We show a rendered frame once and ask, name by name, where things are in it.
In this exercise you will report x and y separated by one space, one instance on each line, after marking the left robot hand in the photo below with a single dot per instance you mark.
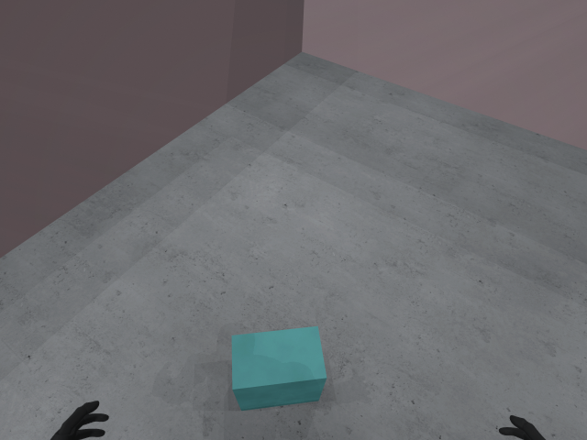
70 428

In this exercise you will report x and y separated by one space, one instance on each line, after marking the right robot hand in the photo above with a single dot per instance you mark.
524 430

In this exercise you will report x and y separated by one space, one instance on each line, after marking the carton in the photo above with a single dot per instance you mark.
277 368

